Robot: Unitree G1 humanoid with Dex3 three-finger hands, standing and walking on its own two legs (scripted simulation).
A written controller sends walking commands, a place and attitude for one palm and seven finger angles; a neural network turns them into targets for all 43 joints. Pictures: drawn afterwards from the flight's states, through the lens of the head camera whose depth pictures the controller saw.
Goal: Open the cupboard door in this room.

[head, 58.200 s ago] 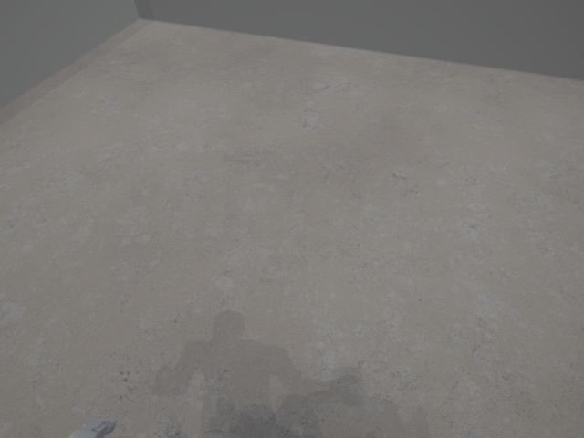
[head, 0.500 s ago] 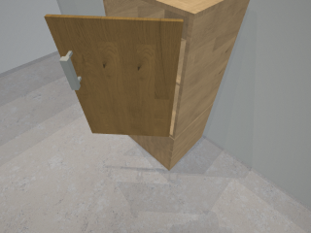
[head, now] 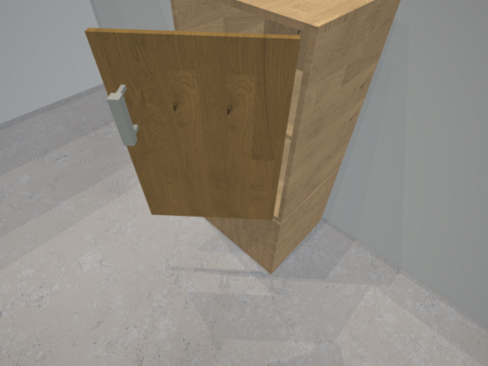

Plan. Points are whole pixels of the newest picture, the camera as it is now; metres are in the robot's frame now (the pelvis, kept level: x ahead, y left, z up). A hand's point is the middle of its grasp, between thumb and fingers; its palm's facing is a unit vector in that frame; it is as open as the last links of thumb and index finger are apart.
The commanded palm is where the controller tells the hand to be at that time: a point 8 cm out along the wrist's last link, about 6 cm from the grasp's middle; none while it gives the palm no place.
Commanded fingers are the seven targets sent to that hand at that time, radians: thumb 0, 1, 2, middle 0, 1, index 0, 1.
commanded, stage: look again from close up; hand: left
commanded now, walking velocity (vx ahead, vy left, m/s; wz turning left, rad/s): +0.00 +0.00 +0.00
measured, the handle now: (126, 115) +0.60 +0.31 +0.08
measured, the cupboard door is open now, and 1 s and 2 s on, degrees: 41 41 41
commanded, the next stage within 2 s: shuffle to correct the standing spot in 0.14 s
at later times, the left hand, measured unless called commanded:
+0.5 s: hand out of the picture +0.00 +0.20 -0.18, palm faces +0.03 -0.98 -0.19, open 7.4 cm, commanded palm none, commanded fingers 0.00 0.90 0.90 -0.20 -0.30 -0.20 -0.30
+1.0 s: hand out of the picture +0.09 +0.25 -0.16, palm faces +0.07 -0.97 -0.23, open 7.3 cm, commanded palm none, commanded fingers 0.00 0.90 0.90 -0.20 -0.30 -0.20 -0.30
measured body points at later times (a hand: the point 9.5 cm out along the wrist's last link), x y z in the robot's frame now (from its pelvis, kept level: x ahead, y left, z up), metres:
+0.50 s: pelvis +0.01 +0.02 +0.00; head +0.03 +0.03 +0.45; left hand +0.00 +0.25 -0.16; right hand +0.02 -0.22 -0.16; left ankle +0.00 +0.10 -0.73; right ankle -0.03 -0.13 -0.73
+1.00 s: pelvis +0.06 +0.07 +0.01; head +0.09 +0.06 +0.45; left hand +0.08 +0.30 -0.14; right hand +0.11 -0.17 -0.15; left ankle +0.07 +0.20 -0.68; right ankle +0.04 -0.06 -0.73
